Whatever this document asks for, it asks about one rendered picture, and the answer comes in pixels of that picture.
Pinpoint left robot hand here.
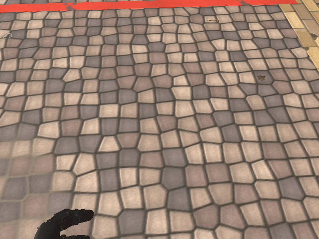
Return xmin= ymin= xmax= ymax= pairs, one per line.
xmin=34 ymin=208 xmax=94 ymax=239

